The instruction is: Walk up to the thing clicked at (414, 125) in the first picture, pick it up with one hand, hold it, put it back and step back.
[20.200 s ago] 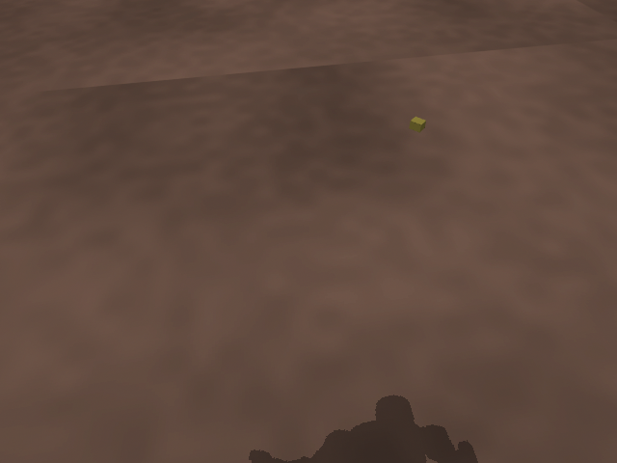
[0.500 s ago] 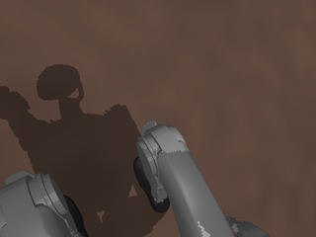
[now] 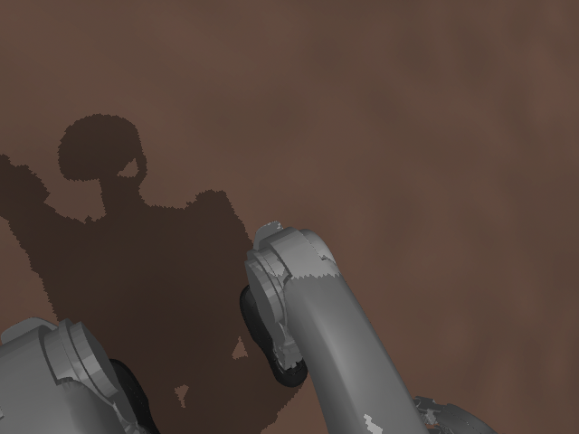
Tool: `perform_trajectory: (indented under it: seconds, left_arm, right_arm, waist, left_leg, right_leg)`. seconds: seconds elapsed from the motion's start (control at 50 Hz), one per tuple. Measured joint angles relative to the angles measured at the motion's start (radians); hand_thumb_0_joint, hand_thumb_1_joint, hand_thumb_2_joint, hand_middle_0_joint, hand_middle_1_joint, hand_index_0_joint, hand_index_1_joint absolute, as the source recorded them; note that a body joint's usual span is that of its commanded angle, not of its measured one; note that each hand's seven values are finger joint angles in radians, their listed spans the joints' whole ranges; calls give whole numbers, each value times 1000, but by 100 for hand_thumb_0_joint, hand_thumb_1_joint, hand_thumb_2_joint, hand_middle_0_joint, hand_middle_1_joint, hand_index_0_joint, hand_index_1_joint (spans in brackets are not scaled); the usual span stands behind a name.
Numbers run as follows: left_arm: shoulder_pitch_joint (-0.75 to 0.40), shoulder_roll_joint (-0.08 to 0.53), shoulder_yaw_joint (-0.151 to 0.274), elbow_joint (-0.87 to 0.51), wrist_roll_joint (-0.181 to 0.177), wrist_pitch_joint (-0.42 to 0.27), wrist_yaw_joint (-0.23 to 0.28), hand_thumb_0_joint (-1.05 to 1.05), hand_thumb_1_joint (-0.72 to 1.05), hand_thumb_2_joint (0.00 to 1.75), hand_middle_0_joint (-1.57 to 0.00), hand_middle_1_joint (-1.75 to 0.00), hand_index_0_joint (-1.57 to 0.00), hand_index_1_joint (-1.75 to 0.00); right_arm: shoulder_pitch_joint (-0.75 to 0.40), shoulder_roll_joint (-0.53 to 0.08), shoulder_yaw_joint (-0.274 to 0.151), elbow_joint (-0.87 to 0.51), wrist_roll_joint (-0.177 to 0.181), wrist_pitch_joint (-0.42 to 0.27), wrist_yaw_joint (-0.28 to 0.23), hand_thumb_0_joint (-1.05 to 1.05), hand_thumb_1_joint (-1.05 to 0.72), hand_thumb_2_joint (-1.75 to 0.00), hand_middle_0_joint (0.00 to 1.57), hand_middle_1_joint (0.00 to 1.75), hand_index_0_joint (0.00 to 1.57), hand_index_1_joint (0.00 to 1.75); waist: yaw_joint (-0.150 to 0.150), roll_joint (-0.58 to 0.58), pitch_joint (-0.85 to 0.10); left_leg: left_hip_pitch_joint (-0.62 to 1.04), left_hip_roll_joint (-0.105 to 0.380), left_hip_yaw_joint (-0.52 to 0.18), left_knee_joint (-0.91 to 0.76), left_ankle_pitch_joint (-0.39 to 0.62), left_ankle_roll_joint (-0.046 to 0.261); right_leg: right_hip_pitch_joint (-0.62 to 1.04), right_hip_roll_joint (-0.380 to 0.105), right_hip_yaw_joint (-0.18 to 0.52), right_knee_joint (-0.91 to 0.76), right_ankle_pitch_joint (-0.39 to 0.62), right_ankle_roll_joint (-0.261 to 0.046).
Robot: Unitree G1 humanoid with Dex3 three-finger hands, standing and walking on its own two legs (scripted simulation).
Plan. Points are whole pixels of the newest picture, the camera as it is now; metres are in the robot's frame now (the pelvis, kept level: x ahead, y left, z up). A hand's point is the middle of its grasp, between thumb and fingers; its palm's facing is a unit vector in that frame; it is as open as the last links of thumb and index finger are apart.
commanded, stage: rise first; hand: left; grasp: from above
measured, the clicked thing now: out of the picture +0.50 +0.30 -0.31
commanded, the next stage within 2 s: none
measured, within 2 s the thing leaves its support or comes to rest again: neither
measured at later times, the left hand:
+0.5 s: hand out of the picture +0.45 +0.32 -0.20, palm faces +0.00 -0.44 -0.90, open 14.2 cm
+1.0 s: hand out of the picture +0.45 +0.32 -0.20, palm faces +0.01 -0.44 -0.90, open 14.3 cm
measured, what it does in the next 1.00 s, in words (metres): stands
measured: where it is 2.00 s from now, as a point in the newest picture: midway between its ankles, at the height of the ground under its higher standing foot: (215, 391)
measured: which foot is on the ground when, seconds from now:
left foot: down 0.00-1.00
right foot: down 0.00-1.00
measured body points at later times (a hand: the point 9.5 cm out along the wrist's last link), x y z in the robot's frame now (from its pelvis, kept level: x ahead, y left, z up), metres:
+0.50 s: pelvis +0.00 +0.00 +0.00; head +0.29 +0.08 +0.34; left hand +0.45 +0.34 -0.15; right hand +0.00 -0.26 -0.07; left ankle +0.07 +0.15 -0.30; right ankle +0.11 -0.12 -0.30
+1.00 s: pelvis +0.00 +0.00 +0.00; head +0.29 +0.07 +0.33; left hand +0.45 +0.34 -0.15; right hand -0.01 -0.27 -0.07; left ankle +0.07 +0.14 -0.30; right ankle +0.11 -0.12 -0.30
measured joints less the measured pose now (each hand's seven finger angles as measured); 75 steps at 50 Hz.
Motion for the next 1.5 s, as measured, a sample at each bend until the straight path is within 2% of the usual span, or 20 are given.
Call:
perform_trajectory:
  seconds: [0.32, 0.58, 0.98, 1.2, 1.5]
  left_arm:
    - [3, -2, -19, 3, 1, -14, -14, 0, -55, 103, -11, -98, -7, -101]
    - [-1, 8, -11, 4, 3, -18, -4, 0, -55, 104, -11, -97, -7, -100]
    - [-8, 27, -24, 6, -3, -19, -7, 0, -57, 106, -11, -95, -6, -99]
    - [5, 28, -17, -1, -8, -21, -7, 0, -57, 106, -11, -95, -6, -99]
    - [3, 30, -31, 13, 0, -27, -2, 0, -57, 106, -11, -94, -6, -98]
  right_arm:
    - [-8, 8, 13, 5, -9, -6, -6, 0, -92, -90, 19, 30, 20, 29]
    - [-18, 10, 17, 4, -18, -12, -8, 0, -92, -90, 19, 30, 20, 29]
    - [-25, 0, 33, 2, -25, -16, -5, 0, -92, -90, 19, 30, 20, 29]
    - [-25, 2, 35, 3, -23, -21, -7, 0, -92, -90, 19, 30, 20, 29]
    - [-29, 8, 34, 13, -28, -32, -9, 0, -92, -90, 19, 30, 20, 29]
  waist:
    - [3, -6, 2]
    - [-5, -13, 12]
    - [-17, -19, 29]
    - [-11, -22, 34]
    - [-14, -25, 31]
  left_leg:
    - [6, -2, 2, -6, -1, -1]
    - [9, -3, 0, -6, -2, 3]
    - [18, -3, -5, -8, 1, -1]
    - [22, 0, -6, -8, -1, -1]
    - [22, -5, -7, -6, 1, 6]
  right_leg:
    - [7, -3, 0, -4, -4, -2]
    - [16, -3, -1, -10, -4, 3]
    - [21, -3, -6, -10, 1, -2]
    - [25, 0, -7, -14, 2, -1]
    - [34, -3, -7, -17, 0, 6]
